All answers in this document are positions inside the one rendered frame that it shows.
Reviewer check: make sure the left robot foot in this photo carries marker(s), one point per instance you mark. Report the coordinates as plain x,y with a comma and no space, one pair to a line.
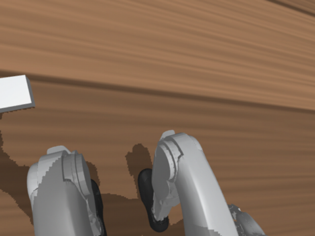
98,206

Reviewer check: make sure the small box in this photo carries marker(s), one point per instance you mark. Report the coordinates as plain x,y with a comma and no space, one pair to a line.
15,93

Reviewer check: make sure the right robot hand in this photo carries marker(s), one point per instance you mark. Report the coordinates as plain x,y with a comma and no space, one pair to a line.
245,224

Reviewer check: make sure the right robot foot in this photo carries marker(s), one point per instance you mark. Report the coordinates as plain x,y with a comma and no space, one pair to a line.
146,193

